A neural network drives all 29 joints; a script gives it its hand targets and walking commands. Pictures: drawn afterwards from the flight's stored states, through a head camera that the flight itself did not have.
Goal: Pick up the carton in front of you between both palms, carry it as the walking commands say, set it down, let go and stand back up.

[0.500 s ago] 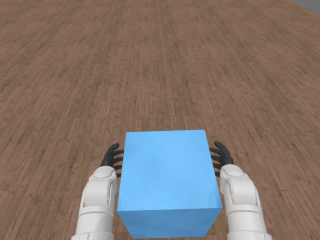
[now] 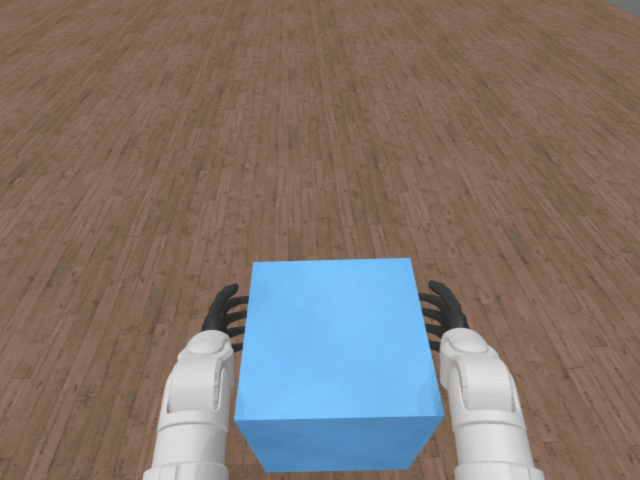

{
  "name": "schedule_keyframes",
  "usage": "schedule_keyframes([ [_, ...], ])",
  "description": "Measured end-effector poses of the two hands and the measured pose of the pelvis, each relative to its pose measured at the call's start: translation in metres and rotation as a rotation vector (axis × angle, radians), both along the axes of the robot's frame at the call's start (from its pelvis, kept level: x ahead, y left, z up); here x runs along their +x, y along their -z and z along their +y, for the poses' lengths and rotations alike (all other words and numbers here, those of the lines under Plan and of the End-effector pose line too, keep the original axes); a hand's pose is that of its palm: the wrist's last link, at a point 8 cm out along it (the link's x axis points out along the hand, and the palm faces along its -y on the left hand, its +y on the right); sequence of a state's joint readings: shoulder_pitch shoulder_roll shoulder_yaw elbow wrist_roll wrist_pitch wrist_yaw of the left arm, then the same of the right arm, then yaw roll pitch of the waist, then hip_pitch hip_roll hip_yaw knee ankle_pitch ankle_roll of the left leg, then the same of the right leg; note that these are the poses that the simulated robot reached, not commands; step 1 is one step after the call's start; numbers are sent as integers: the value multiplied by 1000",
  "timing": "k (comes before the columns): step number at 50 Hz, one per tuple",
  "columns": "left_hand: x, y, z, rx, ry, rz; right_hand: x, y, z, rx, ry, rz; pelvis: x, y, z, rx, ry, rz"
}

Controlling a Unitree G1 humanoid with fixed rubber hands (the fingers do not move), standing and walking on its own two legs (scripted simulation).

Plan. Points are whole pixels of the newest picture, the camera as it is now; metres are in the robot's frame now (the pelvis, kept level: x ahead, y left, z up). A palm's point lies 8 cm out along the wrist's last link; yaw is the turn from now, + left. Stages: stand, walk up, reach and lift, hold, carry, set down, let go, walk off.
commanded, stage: carry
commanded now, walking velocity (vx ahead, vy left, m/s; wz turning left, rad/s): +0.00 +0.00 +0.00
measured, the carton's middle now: (334, 370) +0.29 +0.00 -0.04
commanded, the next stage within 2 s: none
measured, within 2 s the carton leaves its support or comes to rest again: neither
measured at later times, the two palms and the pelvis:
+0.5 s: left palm (217, 365) +0.25 +0.14 +0.05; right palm (472, 363) +0.25 -0.16 +0.05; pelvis -0.04 -0.01 +0.00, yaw +0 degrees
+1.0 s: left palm (223, 376) +0.23 +0.13 +0.05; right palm (483, 376) +0.24 -0.17 +0.05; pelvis -0.05 -0.02 +0.00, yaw +0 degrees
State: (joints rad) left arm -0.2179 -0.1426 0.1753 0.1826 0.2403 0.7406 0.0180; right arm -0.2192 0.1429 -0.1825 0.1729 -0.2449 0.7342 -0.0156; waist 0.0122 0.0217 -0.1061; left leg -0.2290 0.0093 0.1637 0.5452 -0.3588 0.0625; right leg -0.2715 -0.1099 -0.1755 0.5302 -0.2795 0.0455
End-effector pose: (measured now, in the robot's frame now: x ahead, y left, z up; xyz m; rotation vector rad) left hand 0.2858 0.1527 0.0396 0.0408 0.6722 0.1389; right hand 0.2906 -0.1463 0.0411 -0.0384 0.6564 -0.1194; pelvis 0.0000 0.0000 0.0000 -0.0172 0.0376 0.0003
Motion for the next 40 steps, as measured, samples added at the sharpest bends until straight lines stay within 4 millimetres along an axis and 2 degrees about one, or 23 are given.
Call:
schedule_keyframes([
  [8, -14, -6, -1, -3, -5, -23, -13, -7, -1, -2, -2, -23, -15, -1, -2, 8, 0, -12],
  [19, -33, -7, -8, 1, 0, -9, -35, -5, -8, -5, 0, -9, -34, -3, -7, 12, -2, -22],
  [40, -49, -8, -16, 4, -4, -7, -49, -6, -16, -1, -1, -7, -50, -4, -15, 17, -3, -18],
])
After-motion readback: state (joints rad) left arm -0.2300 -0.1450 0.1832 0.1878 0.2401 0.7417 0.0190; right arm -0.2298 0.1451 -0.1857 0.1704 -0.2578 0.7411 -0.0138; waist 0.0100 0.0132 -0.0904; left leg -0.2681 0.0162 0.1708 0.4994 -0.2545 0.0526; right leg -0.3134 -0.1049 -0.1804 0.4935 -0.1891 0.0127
